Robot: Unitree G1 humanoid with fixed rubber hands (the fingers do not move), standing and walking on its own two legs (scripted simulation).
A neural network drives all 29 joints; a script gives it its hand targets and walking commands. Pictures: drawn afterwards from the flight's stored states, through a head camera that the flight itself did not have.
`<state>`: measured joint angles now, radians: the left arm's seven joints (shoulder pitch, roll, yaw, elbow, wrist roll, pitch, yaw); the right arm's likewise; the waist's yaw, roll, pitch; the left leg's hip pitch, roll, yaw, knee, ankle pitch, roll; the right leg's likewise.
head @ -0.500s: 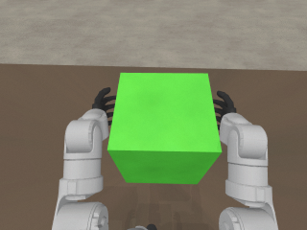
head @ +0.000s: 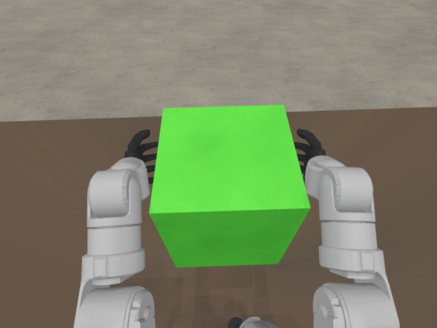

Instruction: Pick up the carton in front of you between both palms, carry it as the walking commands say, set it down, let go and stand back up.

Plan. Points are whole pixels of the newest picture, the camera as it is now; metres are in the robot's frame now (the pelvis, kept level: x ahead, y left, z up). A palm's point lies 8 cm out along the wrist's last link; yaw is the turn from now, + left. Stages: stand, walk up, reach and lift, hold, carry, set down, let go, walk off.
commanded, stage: carry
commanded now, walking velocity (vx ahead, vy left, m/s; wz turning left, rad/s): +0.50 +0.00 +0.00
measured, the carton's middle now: (225, 192) +0.36 -0.02 +0.05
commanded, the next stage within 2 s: none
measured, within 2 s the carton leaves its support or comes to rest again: neither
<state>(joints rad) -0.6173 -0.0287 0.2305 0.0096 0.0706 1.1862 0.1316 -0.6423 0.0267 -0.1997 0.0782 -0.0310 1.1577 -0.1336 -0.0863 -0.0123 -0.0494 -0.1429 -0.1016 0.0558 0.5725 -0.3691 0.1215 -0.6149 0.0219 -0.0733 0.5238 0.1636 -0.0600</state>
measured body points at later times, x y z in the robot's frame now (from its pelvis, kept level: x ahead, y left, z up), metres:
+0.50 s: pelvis +0.29 -0.01 -0.04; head +0.33 -0.02 +0.41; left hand +0.65 +0.16 +0.06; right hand +0.66 -0.15 +0.05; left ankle +0.42 +0.11 -0.74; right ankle +0.17 -0.05 -0.76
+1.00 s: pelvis +0.57 +0.01 -0.09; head +0.62 +0.03 +0.36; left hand +0.95 +0.14 +0.00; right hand +0.93 -0.16 +0.01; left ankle +0.49 +0.05 -0.81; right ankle +0.69 -0.14 -0.76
